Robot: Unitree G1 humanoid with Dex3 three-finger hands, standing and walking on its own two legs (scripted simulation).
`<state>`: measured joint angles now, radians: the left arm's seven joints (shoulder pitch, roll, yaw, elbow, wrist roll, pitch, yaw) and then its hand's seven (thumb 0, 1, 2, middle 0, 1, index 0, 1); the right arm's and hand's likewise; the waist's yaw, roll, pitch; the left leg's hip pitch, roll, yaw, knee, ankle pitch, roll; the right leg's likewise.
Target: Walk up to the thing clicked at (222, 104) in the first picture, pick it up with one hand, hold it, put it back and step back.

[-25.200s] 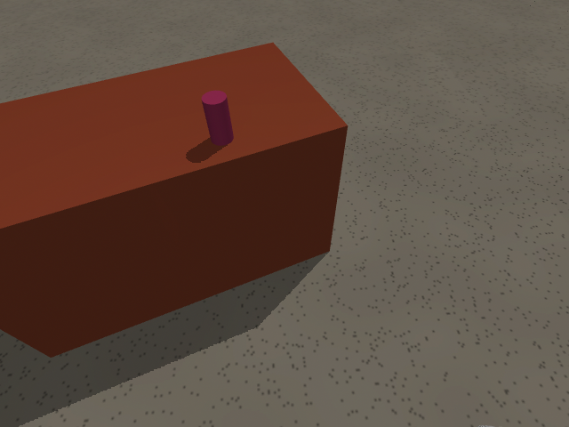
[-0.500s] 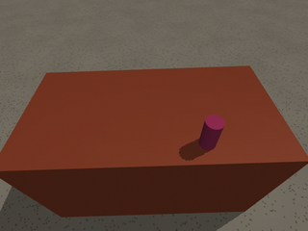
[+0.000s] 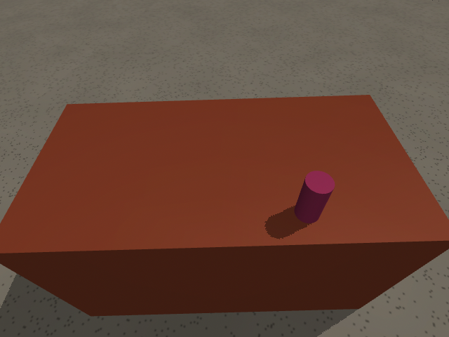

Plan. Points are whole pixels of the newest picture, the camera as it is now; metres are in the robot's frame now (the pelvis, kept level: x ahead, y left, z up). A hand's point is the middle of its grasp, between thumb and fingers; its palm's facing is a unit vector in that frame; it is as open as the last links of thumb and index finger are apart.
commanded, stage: home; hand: right
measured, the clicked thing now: (312, 198) +0.41 -0.18 -0.07
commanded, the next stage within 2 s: stand in 0.50 s
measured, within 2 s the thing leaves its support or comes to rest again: neither
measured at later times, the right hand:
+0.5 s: hand out of the picture +0.08 -0.25 -0.15, palm faces -0.05 +0.93 -0.36, open 17.2 cm
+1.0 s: hand out of the picture +0.08 -0.25 -0.16, palm faces -0.06 +0.93 -0.35, open 10.0 cm
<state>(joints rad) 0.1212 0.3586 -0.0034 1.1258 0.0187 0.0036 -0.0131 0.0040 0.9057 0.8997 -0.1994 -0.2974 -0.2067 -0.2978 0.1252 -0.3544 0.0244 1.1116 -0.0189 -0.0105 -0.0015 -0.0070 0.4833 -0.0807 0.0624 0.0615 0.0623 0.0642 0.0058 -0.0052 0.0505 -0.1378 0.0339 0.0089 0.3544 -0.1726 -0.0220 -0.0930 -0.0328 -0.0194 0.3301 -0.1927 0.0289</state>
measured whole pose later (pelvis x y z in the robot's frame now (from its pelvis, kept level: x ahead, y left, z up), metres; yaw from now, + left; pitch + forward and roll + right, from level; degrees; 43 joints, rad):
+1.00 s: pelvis +0.01 +0.00 +0.00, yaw +1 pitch -2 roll +0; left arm 0.13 0.35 0.00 1.11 0.02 0.00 -0.01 0.00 0.91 0.90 -0.20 -0.30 -0.21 -0.30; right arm 0.12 -0.35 0.01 1.12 -0.02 0.00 0.00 0.00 -0.45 -0.78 0.20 0.29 0.20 0.29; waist 0.00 0.00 0.05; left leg -0.13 0.03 0.00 0.34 -0.17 -0.02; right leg -0.08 -0.04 -0.03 0.31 -0.19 0.03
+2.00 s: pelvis +0.01 +0.00 +0.00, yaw +1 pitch -2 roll +0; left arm 0.13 0.35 0.00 1.10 0.02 0.00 -0.01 0.00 0.91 0.90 -0.20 -0.30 -0.21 -0.30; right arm 0.12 -0.35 0.01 1.12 -0.02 0.00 0.00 0.00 -0.91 -0.90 0.20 0.30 0.20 0.30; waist 0.00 0.00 0.05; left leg -0.13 0.03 -0.01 0.34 -0.17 -0.02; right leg -0.07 -0.04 -0.03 0.31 -0.20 0.03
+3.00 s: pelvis +0.01 +0.00 +0.00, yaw +1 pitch -2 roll +0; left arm 0.13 0.35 0.00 1.11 0.01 0.00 -0.01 0.00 0.91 0.90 -0.20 -0.30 -0.21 -0.30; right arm 0.12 -0.35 0.01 1.12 -0.02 0.00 0.00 0.00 -0.91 -0.90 0.20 0.30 0.20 0.30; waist 0.01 0.00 0.06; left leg -0.13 0.03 -0.01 0.34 -0.18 -0.03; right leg -0.08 -0.03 -0.04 0.32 -0.20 0.02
